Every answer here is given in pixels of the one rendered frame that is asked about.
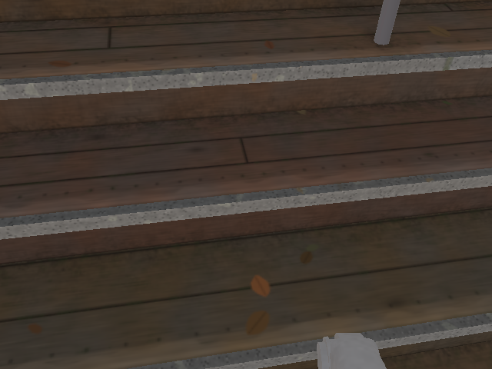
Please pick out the right robot thigh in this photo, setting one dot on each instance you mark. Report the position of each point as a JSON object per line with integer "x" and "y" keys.
{"x": 348, "y": 351}

